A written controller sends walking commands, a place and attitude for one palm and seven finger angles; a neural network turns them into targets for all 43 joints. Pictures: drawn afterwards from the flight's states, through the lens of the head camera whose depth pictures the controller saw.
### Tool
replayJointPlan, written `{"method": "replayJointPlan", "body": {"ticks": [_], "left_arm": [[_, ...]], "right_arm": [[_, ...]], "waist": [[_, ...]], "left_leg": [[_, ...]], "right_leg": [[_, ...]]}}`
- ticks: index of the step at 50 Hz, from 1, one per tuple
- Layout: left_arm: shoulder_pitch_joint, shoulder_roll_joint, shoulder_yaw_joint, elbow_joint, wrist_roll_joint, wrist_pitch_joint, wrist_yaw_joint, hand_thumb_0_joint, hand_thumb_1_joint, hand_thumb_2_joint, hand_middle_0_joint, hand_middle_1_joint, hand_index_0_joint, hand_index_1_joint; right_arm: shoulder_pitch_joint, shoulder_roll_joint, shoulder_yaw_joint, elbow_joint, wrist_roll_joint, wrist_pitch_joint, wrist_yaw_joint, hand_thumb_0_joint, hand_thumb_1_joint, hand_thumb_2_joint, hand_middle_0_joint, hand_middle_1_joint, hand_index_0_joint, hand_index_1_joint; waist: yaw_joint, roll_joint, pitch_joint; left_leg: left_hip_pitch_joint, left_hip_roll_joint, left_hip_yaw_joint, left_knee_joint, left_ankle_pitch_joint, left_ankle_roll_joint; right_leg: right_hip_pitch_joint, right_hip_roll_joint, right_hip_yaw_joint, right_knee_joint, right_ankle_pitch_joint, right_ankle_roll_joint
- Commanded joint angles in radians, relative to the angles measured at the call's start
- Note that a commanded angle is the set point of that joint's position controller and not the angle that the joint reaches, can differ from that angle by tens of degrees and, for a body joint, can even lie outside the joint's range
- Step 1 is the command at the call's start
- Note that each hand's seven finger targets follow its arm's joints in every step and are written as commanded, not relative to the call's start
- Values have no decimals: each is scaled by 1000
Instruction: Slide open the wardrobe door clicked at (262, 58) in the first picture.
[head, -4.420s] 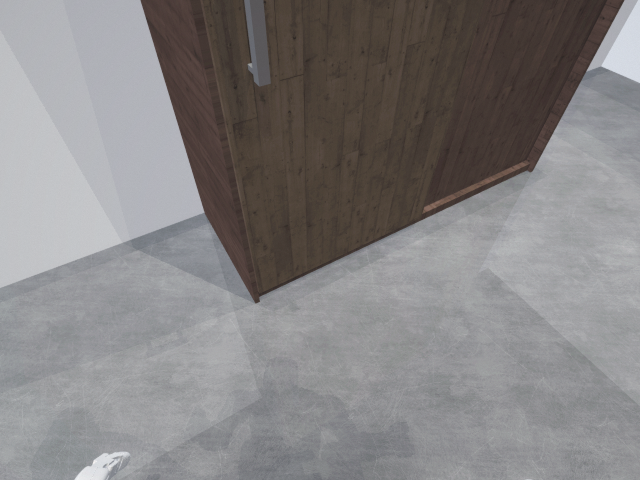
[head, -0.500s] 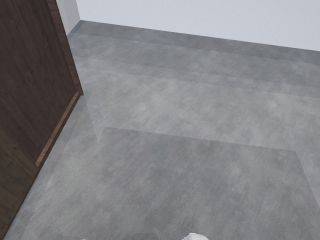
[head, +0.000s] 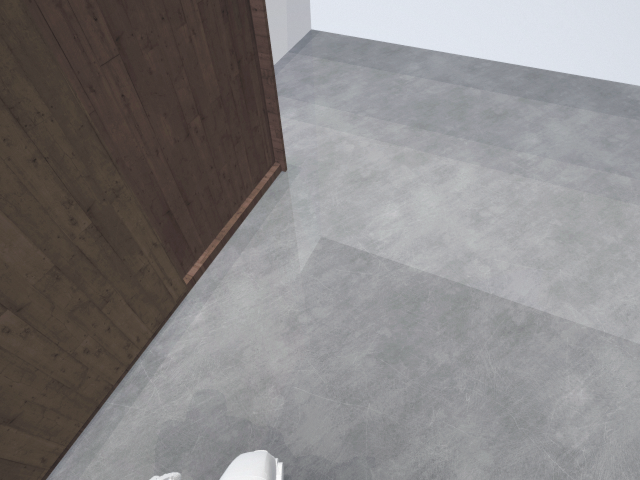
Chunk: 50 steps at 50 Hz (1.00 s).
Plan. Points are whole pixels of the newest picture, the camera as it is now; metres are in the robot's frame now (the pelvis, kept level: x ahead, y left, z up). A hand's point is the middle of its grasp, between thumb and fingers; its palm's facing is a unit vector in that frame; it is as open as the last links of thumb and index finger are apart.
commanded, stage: turn to face it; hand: left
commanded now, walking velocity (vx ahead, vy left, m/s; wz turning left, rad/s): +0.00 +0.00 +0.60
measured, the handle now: out of the picture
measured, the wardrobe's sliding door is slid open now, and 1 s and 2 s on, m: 0.00 0.00 0.00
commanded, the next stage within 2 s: take the last steps up to it in 1.78 s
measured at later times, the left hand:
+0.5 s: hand out of the picture +0.04 +0.29 -0.16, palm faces +0.31 -0.92 -0.25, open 7.4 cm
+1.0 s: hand out of the picture -0.04 +0.21 -0.15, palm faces +0.55 -0.79 -0.28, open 7.4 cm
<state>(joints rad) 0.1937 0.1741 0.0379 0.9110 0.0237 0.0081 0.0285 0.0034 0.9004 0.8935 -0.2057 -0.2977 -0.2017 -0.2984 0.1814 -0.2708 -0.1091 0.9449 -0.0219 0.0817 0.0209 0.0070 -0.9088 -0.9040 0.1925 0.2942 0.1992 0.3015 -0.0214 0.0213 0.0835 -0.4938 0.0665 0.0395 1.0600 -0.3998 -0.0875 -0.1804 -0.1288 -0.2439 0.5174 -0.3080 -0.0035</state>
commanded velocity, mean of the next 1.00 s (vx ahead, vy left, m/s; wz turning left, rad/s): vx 0.00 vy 0.00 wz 0.60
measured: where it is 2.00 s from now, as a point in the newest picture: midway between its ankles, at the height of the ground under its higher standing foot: outside the picture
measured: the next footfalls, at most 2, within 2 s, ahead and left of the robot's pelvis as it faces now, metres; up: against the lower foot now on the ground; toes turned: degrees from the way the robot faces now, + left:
left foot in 0.16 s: +0.04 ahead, +0.14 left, +0.00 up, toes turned +13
right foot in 0.70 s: +0.09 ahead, -0.08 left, +0.00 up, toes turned +23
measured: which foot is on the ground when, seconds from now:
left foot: up 0.00-0.14, down 0.16-0.70, up 0.72-1.00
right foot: down 0.00-0.16, up 0.18-0.68, down 0.70-1.00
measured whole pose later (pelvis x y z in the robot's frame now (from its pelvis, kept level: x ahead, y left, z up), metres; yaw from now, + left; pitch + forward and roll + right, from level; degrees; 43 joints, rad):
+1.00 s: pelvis -0.01 +0.00 +0.00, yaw +36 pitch -1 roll +2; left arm 0.20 0.19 0.03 0.87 0.02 0.02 0.02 0.01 0.90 0.89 -0.21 -0.30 -0.20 -0.30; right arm 0.23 -0.28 -0.11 0.95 -0.02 0.10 0.03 0.01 -0.91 -0.90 0.19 0.29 0.20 0.30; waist -0.03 0.02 0.08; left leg -0.47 0.05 0.00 1.08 -0.39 -0.09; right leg -0.20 -0.12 -0.19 0.51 -0.28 0.00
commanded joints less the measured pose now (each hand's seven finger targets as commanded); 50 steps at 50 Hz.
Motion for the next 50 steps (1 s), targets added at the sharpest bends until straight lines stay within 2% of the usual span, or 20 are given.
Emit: {"method": "replayJointPlan", "body": {"ticks": [1,3,6,7,8,9,11,13,15,26,31,33,34,35,36,37,38,40,42,50], "left_arm": [[48,232,62,-52,8,-9,4,0,900,900,-200,-300,-200,-300],[53,254,71,-51,8,-4,1,0,900,900,-200,-300,-200,-300],[57,260,75,-52,-3,5,-6,0,900,900,-200,-300,-200,-300],[59,223,72,-71,-11,7,-12,0,900,900,-200,-300,-200,-300],[18,154,51,-119,-14,10,-17,0,900,900,-200,-300,-200,-300],[-22,179,49,-131,-6,24,-10,0,900,900,-200,-300,-200,-300],[-34,171,58,-103,-6,28,-7,0,900,900,-200,-300,-200,-300],[-8,189,64,-72,-6,27,-17,0,900,900,-200,-300,-200,-300],[31,181,65,-57,-4,26,-24,0,900,900,-200,-300,-200,-300],[-103,158,55,-119,-14,25,-7,0,900,900,-200,-300,-200,-300],[-52,141,48,-125,-24,14,0,0,900,900,-200,-300,-200,-300],[11,155,53,-113,-25,4,3,0,900,900,-200,-300,-200,-300],[41,203,62,-108,-18,-6,8,0,900,900,-200,-300,-200,-300],[51,293,80,-116,-2,-11,15,0,900,900,-200,-300,-200,-300],[34,313,76,-130,-3,-4,15,0,900,900,-200,-300,-200,-300],[-25,275,66,-147,-6,-2,13,0,900,900,-200,-300,-200,-300],[-91,241,61,-155,-9,-6,13,0,900,900,-200,-300,-200,-300],[-133,191,42,-162,-10,-9,8,0,900,900,-200,-300,-200,-300],[-77,184,38,-143,-10,-18,6,0,900,900,-200,-300,-200,-300],[55,248,60,-90,7,-7,5,0,900,900,-200,-300,-200,-300]], "right_arm": [[-88,-21,19,-111,5,-29,9,0,-900,-900,200,300,200,300],[-89,-27,22,-125,7,-37,9,0,-900,-900,200,300,200,300],[9,-85,10,-114,2,-53,7,0,-900,-900,200,300,200,300],[98,-188,-14,-100,-2,-66,2,0,-900,-900,200,300,200,300],[157,-294,-38,-93,6,-70,-6,0,-900,-900,200,300,200,300],[188,-291,-31,-71,14,-61,-11,0,-900,-900,200,300,200,300],[94,-233,-18,-91,5,-69,-32,0,-900,-900,200,300,200,300],[-9,-180,4,-121,3,-72,-33,0,-900,-900,200,300,200,300],[-25,-171,7,-129,6,-80,-32,0,-900,-900,200,300,200,300],[70,-158,-9,-92,-1,-71,-32,0,-900,-900,200,300,200,300],[35,-153,-19,-102,-4,-62,-31,0,-900,-900,200,300,200,300],[11,-141,-21,-109,5,-58,-27,0,-900,-900,200,300,200,300],[11,-104,-17,-114,14,-60,-22,0,-900,-900,200,300,200,300],[34,-33,-8,-131,21,-61,-19,0,-900,-900,200,300,200,300],[16,-76,-18,-142,5,-55,-21,0,-900,-900,200,300,200,300],[41,-92,-25,-125,-2,-41,-13,0,-900,-900,200,300,200,300],[51,-82,-26,-95,-6,-24,-7,0,-900,-900,200,300,200,300],[72,-75,-21,-71,-8,-19,5,0,-900,-900,200,300,200,300],[74,-59,-13,-64,-5,-20,8,0,-900,-900,200,300,200,300],[-66,-45,10,-105,5,-24,11,0,-900,-900,200,300,200,300]], "waist": [[53,-236,-55],[58,-249,-79],[1,-140,-164],[-53,93,-238],[-82,348,-247],[-83,217,-245],[-57,226,-199],[-8,168,-133],[13,109,-152],[-25,114,-118],[2,136,-162],[38,102,-184],[56,-4,-196],[60,-300,-198],[60,-296,-165],[26,-191,-126],[-3,-231,-74],[-29,-196,-4],[-15,-194,-23],[58,-230,-70]], "left_leg": [[17,-9,66,-190,-6,9],[80,-16,86,-275,-7,25],[310,-35,91,-569,195,47],[501,114,-124,-656,406,113],[569,354,-433,-685,841,238],[539,386,-369,-663,856,282],[482,287,-335,-672,732,259],[374,192,-246,-691,645,226],[370,156,-214,-703,615,212],[360,155,-419,-716,509,272],[289,116,-466,-649,593,258],[186,59,-448,-592,504,204],[57,7,-402,-514,350,148],[-136,-135,-189,-290,-45,59],[-129,-139,-124,-75,-198,42],[-91,-111,-147,77,-121,46],[-82,-85,-145,142,-68,39],[-88,-54,-94,206,31,23],[-112,-50,-71,203,67,7],[-21,-20,16,-137,-48,-4]], "right_leg": [[57,-242,118,-127,453,-107],[56,-261,108,-87,458,-100],[4,-230,37,134,418,-24],[-175,-145,12,363,182,40],[-420,-7,71,576,-375,108],[-417,-25,175,645,-359,91],[-459,-25,220,705,-239,98],[-408,-15,233,704,-115,101],[-379,0,226,683,-57,110],[-336,52,267,421,-117,115],[-145,110,256,168,-105,88],[35,112,242,-48,63,79],[184,21,317,-174,118,57],[291,-265,578,-257,134,-43],[130,-386,630,-259,170,-134],[-1,-329,544,-277,42,-144],[-85,-271,493,-308,-54,-106],[-107,-188,348,-268,57,-71],[-24,-167,265,-227,184,-70],[95,-235,201,-162,337,-113]]}}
